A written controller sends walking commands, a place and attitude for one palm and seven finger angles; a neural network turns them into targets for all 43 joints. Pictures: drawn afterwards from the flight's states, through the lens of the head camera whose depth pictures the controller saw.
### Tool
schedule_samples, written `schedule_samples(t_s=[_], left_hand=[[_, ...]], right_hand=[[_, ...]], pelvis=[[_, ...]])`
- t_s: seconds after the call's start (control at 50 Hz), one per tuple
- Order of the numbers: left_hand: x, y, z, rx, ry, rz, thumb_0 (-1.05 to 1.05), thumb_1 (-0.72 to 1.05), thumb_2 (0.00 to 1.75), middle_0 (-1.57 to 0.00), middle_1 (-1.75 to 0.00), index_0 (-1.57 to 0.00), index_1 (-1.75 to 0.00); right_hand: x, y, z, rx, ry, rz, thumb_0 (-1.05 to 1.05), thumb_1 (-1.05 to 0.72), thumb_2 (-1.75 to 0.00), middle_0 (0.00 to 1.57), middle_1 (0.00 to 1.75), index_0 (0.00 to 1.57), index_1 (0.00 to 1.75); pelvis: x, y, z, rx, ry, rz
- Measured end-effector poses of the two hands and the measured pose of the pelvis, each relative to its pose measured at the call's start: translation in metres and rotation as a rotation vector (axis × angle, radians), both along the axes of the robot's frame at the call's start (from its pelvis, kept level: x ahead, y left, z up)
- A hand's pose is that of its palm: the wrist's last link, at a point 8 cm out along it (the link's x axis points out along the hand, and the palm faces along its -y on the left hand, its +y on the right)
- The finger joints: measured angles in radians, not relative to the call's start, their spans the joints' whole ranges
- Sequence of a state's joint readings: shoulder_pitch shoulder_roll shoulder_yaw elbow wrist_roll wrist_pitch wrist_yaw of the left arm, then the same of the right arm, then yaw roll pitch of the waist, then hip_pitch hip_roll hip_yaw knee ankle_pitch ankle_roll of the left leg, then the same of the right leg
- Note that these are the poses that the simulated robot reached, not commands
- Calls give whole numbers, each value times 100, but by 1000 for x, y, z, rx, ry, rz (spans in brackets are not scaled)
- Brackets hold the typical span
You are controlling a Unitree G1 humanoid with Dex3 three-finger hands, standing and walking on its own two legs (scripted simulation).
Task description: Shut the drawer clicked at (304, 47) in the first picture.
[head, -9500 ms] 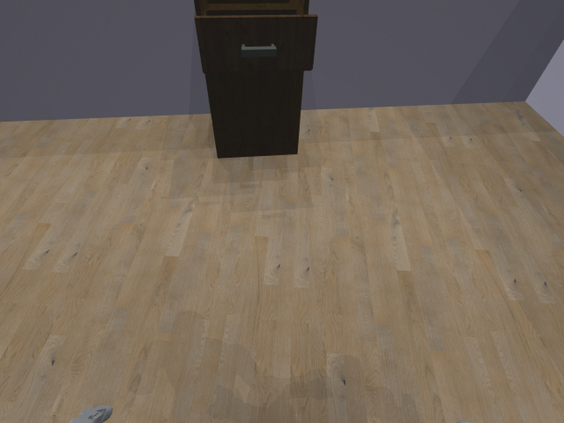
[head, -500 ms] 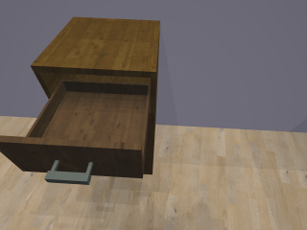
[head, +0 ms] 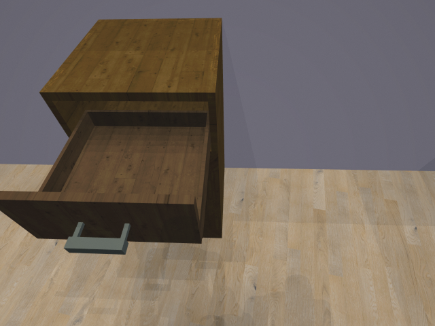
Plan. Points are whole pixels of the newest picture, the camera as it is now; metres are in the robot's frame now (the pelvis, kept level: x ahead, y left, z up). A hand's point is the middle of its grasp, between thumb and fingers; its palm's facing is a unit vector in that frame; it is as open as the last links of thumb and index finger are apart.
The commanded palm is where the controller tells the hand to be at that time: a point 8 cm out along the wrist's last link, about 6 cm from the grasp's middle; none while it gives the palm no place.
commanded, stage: look again from close up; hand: left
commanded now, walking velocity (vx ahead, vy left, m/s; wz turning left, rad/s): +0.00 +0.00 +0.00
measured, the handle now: (100, 236) +0.29 +0.27 -0.03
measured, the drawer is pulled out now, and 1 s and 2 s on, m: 0.30 0.30 0.30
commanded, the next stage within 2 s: raise the hand and make a fist in 0.44 s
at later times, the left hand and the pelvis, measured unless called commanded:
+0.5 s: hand out of the picture +0.06 +0.23 -0.17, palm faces +0.02 -0.98 -0.21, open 7.3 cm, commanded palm none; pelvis +0.02 +0.06 +0.00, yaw -1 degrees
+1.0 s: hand out of the picture +0.11 +0.22 -0.01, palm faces +0.12 -0.99 -0.04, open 6.0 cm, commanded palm +0.09 +0.27 -0.03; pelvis -0.03 +0.07 -0.07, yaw +2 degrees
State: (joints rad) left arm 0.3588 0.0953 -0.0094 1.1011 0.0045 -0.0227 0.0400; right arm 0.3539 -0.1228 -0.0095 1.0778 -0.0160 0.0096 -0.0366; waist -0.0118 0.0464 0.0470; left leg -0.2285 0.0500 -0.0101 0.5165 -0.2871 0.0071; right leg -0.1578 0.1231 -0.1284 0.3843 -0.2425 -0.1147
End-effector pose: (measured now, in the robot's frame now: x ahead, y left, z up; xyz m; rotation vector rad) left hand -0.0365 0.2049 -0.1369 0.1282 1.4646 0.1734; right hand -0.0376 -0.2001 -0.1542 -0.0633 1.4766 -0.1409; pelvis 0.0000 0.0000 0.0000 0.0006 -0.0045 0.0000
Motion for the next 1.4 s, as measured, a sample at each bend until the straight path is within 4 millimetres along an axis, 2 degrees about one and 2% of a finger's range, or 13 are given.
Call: schedule_samples(t_s=[0.16,0.32,0.56,0.6,0.64,0.72,0.84,0.92,1.02,1.1,1.2,1.3,1.4], left_hand=[[44,32,-6,46,-89,-15,0,90,89,-21,-30,-20,-30],[87,52,-3,37,-191,-46,0,91,89,-20,-30,-19,-30],[78,83,-3,29,-144,-55,0,93,89,-20,-30,-20,-30],[99,91,15,25,-291,29,1,93,89,-21,-30,-20,-31],[136,98,54,63,-565,24,1,92,89,-22,-31,-21,-32],[192,89,118,25,-963,-7,1,92,89,-25,-35,-23,-35],[152,64,97,-153,-1098,11,0,91,90,-34,-45,-20,-38],[126,53,113,-146,-1295,-11,1,91,90,-41,-53,-32,-49],[125,63,129,12,-1507,-130,1,90,90,-52,-63,-47,-62],[138,54,124,-44,-1494,-150,1,90,90,-59,-72,-57,-72],[150,38,127,-125,-1359,-196,1,90,90,-69,-83,-68,-83],[156,52,142,-45,-1337,-165,2,90,90,-80,-93,-78,-94],[150,66,150,15,-1332,-160,1,90,90,-89,-104,-88,-105]], right_hand=[[4,-15,5,-90,-14,-22,0,-91,-90,20,30,20,29],[24,11,9,-82,-43,8,0,-91,-90,19,30,20,29],[44,50,8,-59,-66,45,2,-93,-90,20,30,20,29],[54,47,15,-87,-157,43,2,-94,-90,20,30,20,30],[73,42,24,-120,-311,65,3,-94,-90,20,30,20,30],[121,33,37,-133,-581,98,2,-93,-90,20,30,20,29],[191,24,62,-162,-868,174,2,-92,-90,20,30,20,29],[228,32,75,-167,-996,284,1,-91,-90,20,30,20,29],[256,53,58,-86,-1078,363,1,-91,-90,19,30,20,29],[251,69,35,6,-1058,334,1,-91,-90,20,30,20,30],[219,70,18,50,-926,247,1,-90,-90,20,30,21,30],[192,44,12,3,-814,167,1,-90,-90,20,30,21,30],[185,8,15,-76,-784,134,2,-90,-90,20,30,21,30]], pelvis=[[13,11,-4,-18,12,6],[18,31,0,-10,12,-7],[19,65,1,-12,15,-15],[17,70,0,-10,22,-21],[16,75,-1,6,31,-17],[8,82,-7,31,54,19],[-7,79,-34,12,121,1],[-16,73,-53,-9,146,20],[-32,64,-79,-18,195,42],[-38,56,-88,-21,218,44],[-29,45,-77,-15,216,43],[-17,35,-66,-6,204,36],[-12,29,-62,-3,201,39]])
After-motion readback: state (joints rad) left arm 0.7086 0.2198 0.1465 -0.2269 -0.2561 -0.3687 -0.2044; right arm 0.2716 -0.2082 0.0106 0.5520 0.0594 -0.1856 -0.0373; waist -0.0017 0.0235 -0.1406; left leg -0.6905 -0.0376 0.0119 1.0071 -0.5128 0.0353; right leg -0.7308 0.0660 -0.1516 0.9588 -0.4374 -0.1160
